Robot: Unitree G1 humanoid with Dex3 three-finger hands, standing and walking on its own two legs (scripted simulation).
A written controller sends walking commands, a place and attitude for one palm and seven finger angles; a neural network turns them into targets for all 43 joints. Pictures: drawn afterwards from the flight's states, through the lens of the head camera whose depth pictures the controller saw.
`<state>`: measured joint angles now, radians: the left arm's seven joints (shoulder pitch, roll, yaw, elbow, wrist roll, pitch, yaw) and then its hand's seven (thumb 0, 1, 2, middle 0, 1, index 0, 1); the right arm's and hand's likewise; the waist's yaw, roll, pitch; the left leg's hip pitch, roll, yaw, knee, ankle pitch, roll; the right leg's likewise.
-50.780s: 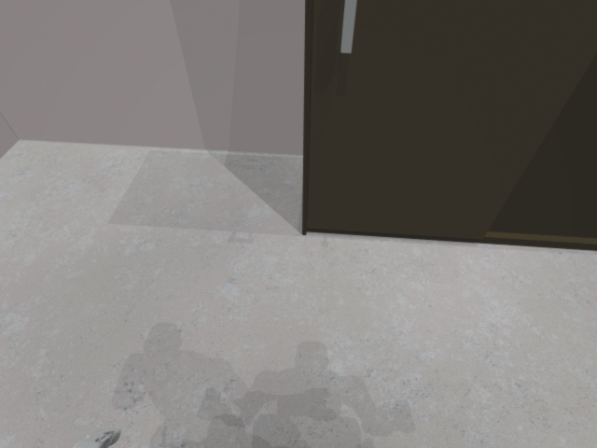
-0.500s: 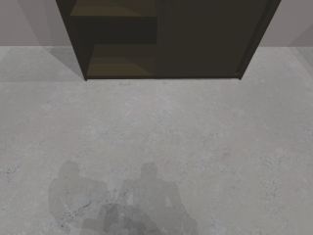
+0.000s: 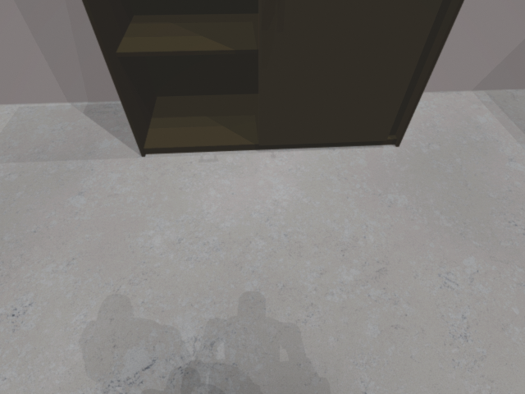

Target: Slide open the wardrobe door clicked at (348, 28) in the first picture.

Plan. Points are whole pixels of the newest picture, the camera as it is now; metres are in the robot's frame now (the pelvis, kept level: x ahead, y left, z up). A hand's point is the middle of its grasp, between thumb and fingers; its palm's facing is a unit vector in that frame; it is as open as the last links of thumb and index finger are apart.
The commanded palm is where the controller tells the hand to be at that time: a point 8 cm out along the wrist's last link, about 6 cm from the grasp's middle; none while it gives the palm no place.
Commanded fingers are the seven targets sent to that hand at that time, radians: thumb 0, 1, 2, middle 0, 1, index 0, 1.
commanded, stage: let the arm hang, fingers relaxed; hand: left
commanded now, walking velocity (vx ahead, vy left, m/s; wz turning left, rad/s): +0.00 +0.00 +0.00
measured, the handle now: out of the picture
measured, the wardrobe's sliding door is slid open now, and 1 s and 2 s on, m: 0.65 0.65 0.65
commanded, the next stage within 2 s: look to check the result in 0.12 s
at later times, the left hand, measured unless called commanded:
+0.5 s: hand out of the picture +0.02 +0.18 -0.18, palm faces -0.02 -0.98 -0.20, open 7.3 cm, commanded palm none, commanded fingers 0.00 0.90 0.90 -0.20 -0.30 -0.20 -0.30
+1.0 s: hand out of the picture +0.04 +0.17 -0.18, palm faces -0.02 -0.98 -0.21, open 7.3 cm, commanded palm none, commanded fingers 0.00 0.90 0.90 -0.20 -0.30 -0.20 -0.30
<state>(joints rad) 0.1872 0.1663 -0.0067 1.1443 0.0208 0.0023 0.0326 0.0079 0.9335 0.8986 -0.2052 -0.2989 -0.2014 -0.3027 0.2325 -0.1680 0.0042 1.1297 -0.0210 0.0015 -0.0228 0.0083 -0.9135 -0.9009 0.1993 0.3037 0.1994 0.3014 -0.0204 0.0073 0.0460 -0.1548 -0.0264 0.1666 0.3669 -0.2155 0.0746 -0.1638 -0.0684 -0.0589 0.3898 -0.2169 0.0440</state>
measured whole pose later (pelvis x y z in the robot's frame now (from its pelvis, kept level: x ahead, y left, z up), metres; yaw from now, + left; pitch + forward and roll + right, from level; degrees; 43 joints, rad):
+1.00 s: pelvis +0.02 +0.00 +0.00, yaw +1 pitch +0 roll +0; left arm 0.20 0.17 -0.01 1.15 0.02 0.00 0.03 0.00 0.91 0.90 -0.20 -0.30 -0.20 -0.30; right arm 0.23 -0.17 0.01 1.15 -0.02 0.00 -0.03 0.00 -0.90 -0.90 0.20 0.30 0.20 0.30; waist -0.02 0.01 0.06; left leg -0.12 -0.03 0.15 0.35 -0.23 0.07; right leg -0.12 -0.07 -0.07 0.37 -0.24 0.04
